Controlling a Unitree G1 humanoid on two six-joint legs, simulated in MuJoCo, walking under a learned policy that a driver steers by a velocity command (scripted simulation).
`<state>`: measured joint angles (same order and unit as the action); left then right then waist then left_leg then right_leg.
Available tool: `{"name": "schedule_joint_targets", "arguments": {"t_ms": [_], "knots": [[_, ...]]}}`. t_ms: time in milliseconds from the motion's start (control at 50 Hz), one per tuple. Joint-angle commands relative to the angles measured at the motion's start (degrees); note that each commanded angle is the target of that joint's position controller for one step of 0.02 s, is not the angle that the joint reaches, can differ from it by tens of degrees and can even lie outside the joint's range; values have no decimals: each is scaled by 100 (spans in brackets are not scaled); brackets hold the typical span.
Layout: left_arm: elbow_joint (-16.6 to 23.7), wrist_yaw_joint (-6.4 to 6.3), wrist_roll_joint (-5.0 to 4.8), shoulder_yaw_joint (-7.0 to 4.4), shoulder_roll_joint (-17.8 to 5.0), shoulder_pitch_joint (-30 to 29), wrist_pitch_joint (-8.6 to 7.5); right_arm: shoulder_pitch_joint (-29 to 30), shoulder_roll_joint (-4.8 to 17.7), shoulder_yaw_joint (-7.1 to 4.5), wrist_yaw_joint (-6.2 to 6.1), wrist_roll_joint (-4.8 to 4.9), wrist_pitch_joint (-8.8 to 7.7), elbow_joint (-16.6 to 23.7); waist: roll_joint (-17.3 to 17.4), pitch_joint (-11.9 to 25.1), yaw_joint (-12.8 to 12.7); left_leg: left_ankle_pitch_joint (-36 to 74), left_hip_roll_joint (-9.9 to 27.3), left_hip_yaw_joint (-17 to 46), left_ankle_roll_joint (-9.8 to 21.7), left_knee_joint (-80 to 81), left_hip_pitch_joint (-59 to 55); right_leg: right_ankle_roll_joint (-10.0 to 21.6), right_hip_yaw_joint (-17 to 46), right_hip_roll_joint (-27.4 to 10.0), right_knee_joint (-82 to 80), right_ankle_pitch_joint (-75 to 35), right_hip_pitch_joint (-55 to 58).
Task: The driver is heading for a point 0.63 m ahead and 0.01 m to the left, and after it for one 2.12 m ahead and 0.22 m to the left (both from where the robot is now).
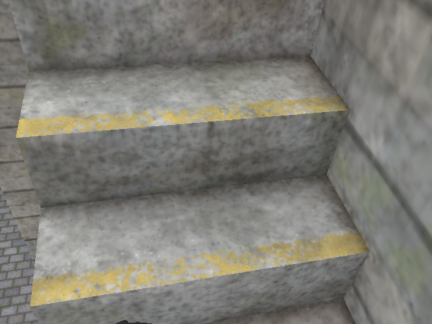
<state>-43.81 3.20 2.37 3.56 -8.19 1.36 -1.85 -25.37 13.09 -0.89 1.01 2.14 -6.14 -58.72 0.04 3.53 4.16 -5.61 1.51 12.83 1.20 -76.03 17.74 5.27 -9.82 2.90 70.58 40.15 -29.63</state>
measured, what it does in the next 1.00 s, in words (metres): climbs: left foot 0.21 m higher, then right foot 0.20 m higher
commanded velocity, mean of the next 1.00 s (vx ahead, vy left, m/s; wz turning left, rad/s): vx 0.42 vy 0.00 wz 0.03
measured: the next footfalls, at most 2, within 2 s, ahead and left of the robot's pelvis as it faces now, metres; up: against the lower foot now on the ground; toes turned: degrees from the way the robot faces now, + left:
left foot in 0.34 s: +0.28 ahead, +0.12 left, +0.21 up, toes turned +2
right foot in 0.82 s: +0.58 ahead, -0.23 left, +0.41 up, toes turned -3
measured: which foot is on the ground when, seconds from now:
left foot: up 0.00-0.32, down 0.34-0.82, up 0.84-1.00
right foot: down 0.00-0.42, up 0.44-0.80, down 0.82-1.00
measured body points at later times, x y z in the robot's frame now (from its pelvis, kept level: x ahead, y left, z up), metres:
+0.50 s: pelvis +0.20 +0.00 +0.23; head +0.20 -0.03 +0.67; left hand +0.26 +0.27 +0.11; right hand +0.37 -0.21 +0.12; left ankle +0.24 +0.12 -0.42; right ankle +0.09 -0.12 -0.32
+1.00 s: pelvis +0.42 -0.11 +0.45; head +0.46 -0.16 +0.89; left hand +0.46 +0.18 +0.35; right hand +0.49 -0.32 +0.27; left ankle +0.32 +0.05 -0.04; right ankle +0.54 -0.22 -0.22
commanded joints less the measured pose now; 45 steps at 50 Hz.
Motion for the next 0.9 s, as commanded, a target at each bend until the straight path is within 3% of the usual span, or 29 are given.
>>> {"name": "schedule_joint_targets", "arguments": {"t_ms": [20,60,100,180,220,280,300,320,340,360,380,400,420,440,460,480,520,580,620,660,720,760,780,800,820,840,860,880,900], "knots": [[-493,-111,25,-392,-591,418,-217,1821,-12,81,-60,-15,-369,1654,-172,-908,-290,-1172,-622,337,30,-3817,3474,673,3031,-1728,-3580,-4322,905],[-651,-209,303,-352,-263,386,-224,1239,-194,281,16,-42,-176,1738,120,-902,247,-1276,-507,325,178,-4030,3612,416,2359,-1656,-3811,-3940,654],[-600,-274,295,-297,-140,478,-191,987,-238,339,42,11,26,1785,41,-838,507,-1525,-488,261,152,-4251,4186,452,2050,-1863,-4282,-3615,540],[-734,-304,174,-244,-281,1537,-129,1169,-470,457,-115,-20,229,2094,-10,-721,203,-1029,-885,-143,0,-6253,5878,516,1582,-1948,-4834,-4538,1532],[-720,-294,95,-276,-358,1702,-98,1951,-470,546,-91,49,129,2604,-35,-1038,73,-906,-841,-333,-25,-5444,6384,327,1066,-1562,-5085,-4413,1728],[-861,-516,-225,-321,-634,2447,29,3640,-608,831,4,-161,108,3769,-492,-627,-250,-1005,-448,-1667,-359,-2636,4973,374,761,-1326,-6242,-5130,1451],[-930,-690,-488,-457,-1181,2687,144,4134,-781,1029,118,-157,146,4190,-604,-233,-231,-2855,-548,-2603,-229,-24,2734,366,313,-1330,-7018,-6570,961],[-1308,-805,-485,-396,-1174,3557,139,4375,-905,944,102,-40,217,4310,-588,442,-317,-2714,-971,-2992,-86,-172,1038,321,290,-1388,-6483,-10407,1087],[-1339,-765,-366,-507,-1673,3368,-30,3577,-473,686,216,-80,259,4111,-1592,647,208,-3434,-1349,-3154,163,170,1228,366,382,-1875,-5805,-14459,2565],[-1059,-750,-211,-588,-2034,2712,-155,2447,104,397,262,-268,352,3644,-1944,895,776,-3033,-1248,-2772,521,523,1264,377,382,-2190,-4788,-16781,3344],[-668,-751,-292,-595,-1913,2224,-203,1453,519,175,241,-489,346,3242,-1665,1530,1122,-2608,-870,-1563,1001,390,578,283,465,-1969,-3489,-17616,2806],[-380,-709,-420,-739,-2170,1881,-216,355,710,66,163,-587,420,2689,-1017,1939,1487,-2626,-733,-846,1288,1303,-307,233,680,-1692,-2386,-15886,2176],[-88,-502,-393,-748,-2042,1116,-297,-448,810,-12,0,-608,524,2145,198,1819,1743,-1899,-372,510,1511,2960,-1492,393,1071,-1158,-906,-10595,610],[195,-376,-345,-594,-1525,478,-292,-517,961,-57,-295,-658,589,1821,1891,1808,1240,-1319,1052,3091,2140,4479,-1524,-6,1182,-29,2272,-4080,-644],[748,-144,-132,-440,-804,-432,-437,-909,847,-52,-372,-589,450,1608,1098,1405,1064,-1808,1458,3969,1970,4783,-1190,238,2117,182,4816,-2765,-1872],[1144,-4,-55,-226,-144,-839,-477,-686,557,-23,-433,-433,390,1414,99,515,727,-3097,1244,3321,1536,4877,-594,444,2547,98,5444,-2346,-2802],[1260,93,-57,7,458,15,-381,373,-393,237,-381,-188,246,1055,304,-893,-232,-3507,938,2064,945,5164,385,448,2546,47,6014,-1397,-3941],[960,104,-442,51,61,1106,-278,1571,-514,196,-174,-201,279,1112,188,-1434,-1216,-2242,773,-52,694,5791,2052,192,2325,-207,5025,-2006,-3427],[1023,-292,-458,103,173,629,-116,1474,-71,128,-71,-443,170,865,376,-1480,-1136,-1409,1024,-664,943,6193,2299,-65,1939,-119,6155,-2529,-3607],[1297,-486,-496,254,384,15,-58,827,197,49,-75,-242,105,581,492,-1741,-816,-1174,1427,-665,893,6462,1094,-207,2050,-324,6742,-1824,-5194],[1887,-510,-145,295,158,-1380,-204,-41,501,-104,-331,-67,181,316,261,-1136,-301,-1199,1330,-1010,685,7353,189,-266,955,-1031,3888,-2047,-4989],[1724,-344,81,383,378,-924,-188,306,1087,-285,-403,-141,476,265,711,233,-816,2109,1276,-1643,755,7815,886,-36,323,-891,2227,-1791,-879],[1238,-350,-92,-75,-448,297,-102,221,1260,-319,-357,-316,616,10,857,1188,-1285,6256,1021,-1760,755,6828,51,-101,-148,-153,1915,-1262,849],[833,-303,-36,-468,-1249,1621,-126,645,1668,-427,-368,-99,573,54,1922,1730,-1933,9275,1027,-1411,504,5058,-1270,-139,575,-77,186,-1246,1281],[367,-226,111,-637,-1737,2432,-196,932,1545,-393,-302,141,499,94,1844,2134,-1951,8737,1088,-1135,362,3655,-1869,-71,1493,-250,-1784,-2159,1764],[-503,-200,326,-803,-2549,2896,-61,267,519,-198,-192,-84,516,-28,-1540,2268,-1027,689,-78,-1190,-113,1209,-435,566,3849,-1502,-2884,-8026,3092],[-565,-330,627,-697,-1847,2966,-16,-739,-222,-178,-178,-19,487,-633,-2546,3010,-776,-715,-1241,857,-578,-1970,8,1253,5655,-2683,-4150,-9628,2965],[-55,-300,534,-732,-1640,2272,-99,-191,-60,-279,-178,155,454,-213,-1462,2792,-798,-926,-1567,1178,-879,-3414,755,1410,5463,-2948,-3938,-9804,2866],[-29,-306,153,-808,-1485,1493,-75,911,141,-300,-168,60,575,290,-757,2146,-574,-526,-1339,833,-901,-3560,1483,1102,4678,-2562,-3200,-8283,2399]]}}
Velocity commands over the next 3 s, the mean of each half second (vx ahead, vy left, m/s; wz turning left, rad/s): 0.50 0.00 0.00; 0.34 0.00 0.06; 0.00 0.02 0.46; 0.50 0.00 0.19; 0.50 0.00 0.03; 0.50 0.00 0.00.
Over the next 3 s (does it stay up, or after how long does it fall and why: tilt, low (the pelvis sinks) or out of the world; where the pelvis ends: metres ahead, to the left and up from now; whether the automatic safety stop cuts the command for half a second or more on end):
stays up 0.12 0.00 0.33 its command is cut before an obstacle after 0.8 s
